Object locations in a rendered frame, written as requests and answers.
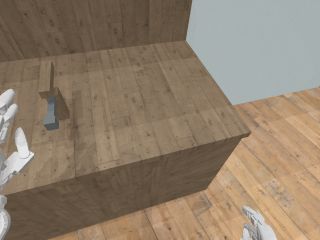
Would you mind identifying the left robot forearm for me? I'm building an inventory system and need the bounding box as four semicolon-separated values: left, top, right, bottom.
0;194;11;240

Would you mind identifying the robot right hand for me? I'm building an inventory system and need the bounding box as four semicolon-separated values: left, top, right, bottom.
240;205;277;240

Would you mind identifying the tap lever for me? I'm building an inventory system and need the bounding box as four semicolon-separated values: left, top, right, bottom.
43;96;59;131

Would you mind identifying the robot left hand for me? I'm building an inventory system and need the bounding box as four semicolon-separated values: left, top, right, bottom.
0;89;34;195

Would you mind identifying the counter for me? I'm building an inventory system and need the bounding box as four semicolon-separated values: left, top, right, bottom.
0;0;252;240

